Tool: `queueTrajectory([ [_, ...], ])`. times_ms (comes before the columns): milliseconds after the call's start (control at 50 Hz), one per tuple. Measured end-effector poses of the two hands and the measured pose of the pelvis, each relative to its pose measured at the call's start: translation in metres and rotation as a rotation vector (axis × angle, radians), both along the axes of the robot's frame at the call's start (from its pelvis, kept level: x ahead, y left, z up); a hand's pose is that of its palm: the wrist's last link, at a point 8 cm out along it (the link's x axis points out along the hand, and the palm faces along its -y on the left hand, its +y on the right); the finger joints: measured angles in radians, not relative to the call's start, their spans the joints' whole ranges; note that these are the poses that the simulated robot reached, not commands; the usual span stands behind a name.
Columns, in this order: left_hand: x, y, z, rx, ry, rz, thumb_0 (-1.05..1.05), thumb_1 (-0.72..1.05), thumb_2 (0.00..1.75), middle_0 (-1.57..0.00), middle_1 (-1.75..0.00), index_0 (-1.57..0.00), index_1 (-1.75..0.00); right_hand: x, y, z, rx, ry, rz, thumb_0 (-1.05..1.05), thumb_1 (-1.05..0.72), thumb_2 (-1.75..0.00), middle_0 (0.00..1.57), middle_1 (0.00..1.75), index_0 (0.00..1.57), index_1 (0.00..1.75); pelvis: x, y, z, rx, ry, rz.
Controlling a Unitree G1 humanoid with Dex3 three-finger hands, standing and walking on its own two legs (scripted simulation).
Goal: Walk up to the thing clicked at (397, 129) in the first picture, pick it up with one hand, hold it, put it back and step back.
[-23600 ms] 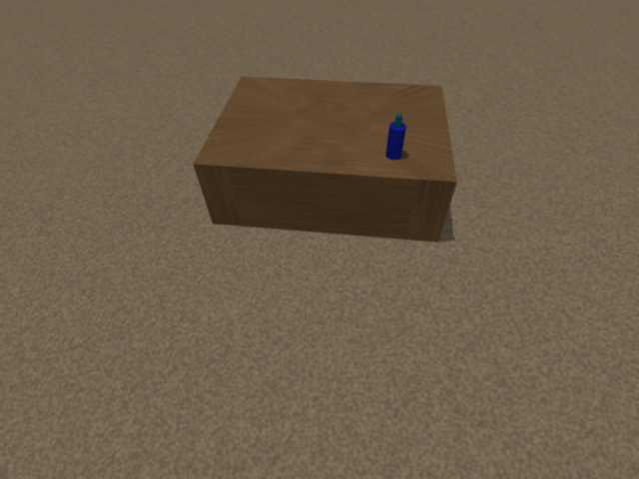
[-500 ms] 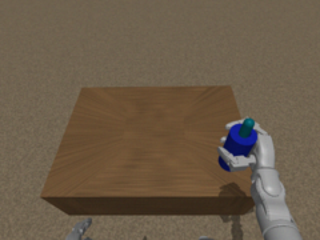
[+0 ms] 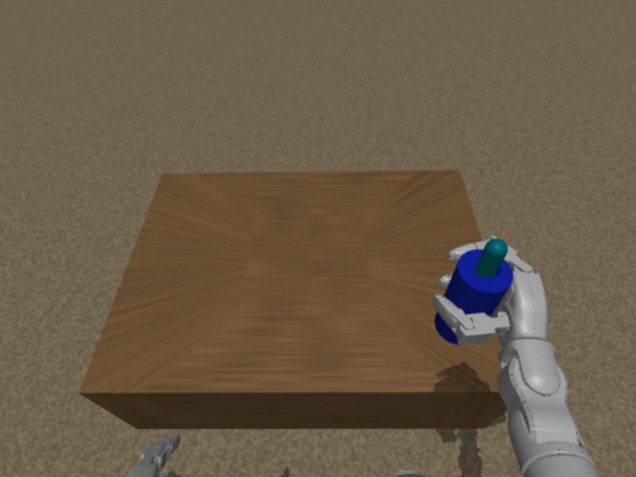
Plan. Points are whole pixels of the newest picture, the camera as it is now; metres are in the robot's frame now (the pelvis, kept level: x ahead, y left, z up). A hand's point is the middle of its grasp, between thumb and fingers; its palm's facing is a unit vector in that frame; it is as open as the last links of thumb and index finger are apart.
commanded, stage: hold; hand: right
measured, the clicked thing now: (474, 289) +0.33 -0.17 +0.06
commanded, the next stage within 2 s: crouch in 0.26 s
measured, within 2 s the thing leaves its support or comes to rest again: neither
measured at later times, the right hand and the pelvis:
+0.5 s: hand (475, 297) +0.32 -0.17 +0.05, palm faces +0.16 +0.99 -0.01, open 8.4 cm; pelvis +0.00 +0.00 +0.00, yaw +0 degrees
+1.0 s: hand (451, 298) +0.41 -0.20 -0.10, palm faces +0.14 +0.99 -0.02, open 8.4 cm; pelvis -0.03 +0.00 -0.12, yaw +1 degrees
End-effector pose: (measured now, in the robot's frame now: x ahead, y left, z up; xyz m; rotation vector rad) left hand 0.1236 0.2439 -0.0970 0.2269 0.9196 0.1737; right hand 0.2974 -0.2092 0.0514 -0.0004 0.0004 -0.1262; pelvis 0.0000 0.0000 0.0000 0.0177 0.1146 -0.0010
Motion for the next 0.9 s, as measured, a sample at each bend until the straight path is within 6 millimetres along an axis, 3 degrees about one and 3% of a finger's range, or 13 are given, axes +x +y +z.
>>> queueTrajectory([
  [220, 0.002, 0.004, -0.001, 0.006, 0.000, 0.006, 0.01, 0.90, 0.90, -0.20, -0.31, -0.20, -0.31, 0.003, -0.006, 0.012, -0.025, -0.039, -0.007, -0.01, 0.20, -1.14, 0.84, 1.07, 0.81, 1.06, 0.000, 0.002, 0.000, -0.001, -0.002, -0.003],
  [460, -0.001, 0.003, -0.002, 0.006, 0.002, 0.001, 0.01, 0.90, 0.90, -0.20, -0.31, -0.20, -0.31, -0.006, -0.007, 0.002, -0.009, -0.016, -0.023, -0.01, 0.20, -1.14, 0.84, 1.06, 0.81, 1.06, -0.002, 0.002, -0.001, -0.001, 0.000, -0.001],
  [560, 0.000, 0.003, -0.006, 0.012, 0.001, -0.007, 0.01, 0.90, 0.91, -0.20, -0.31, -0.20, -0.31, 0.000, -0.010, -0.006, -0.011, -0.012, -0.027, -0.01, 0.20, -1.14, 0.84, 1.06, 0.81, 1.06, -0.006, 0.002, -0.005, 0.000, 0.018, -0.004],
  [720, -0.011, 0.010, -0.032, 0.047, 0.043, -0.025, 0.01, 0.90, 0.91, -0.20, -0.31, -0.20, -0.31, 0.026, -0.010, -0.063, 0.018, 0.033, -0.007, -0.01, 0.20, -1.14, 0.84, 1.06, 0.82, 1.06, -0.017, 0.002, -0.032, -0.001, 0.126, 0.004],
  [900, -0.039, 0.019, -0.097, 0.087, 0.168, -0.016, 0.01, 0.90, 0.91, -0.20, -0.31, -0.20, -0.31, 0.061, -0.030, -0.132, -0.019, -0.018, -0.020, -0.01, 0.21, -1.14, 0.84, 1.06, 0.82, 1.06, -0.024, 0.000, -0.094, 0.009, 0.296, 0.018],
])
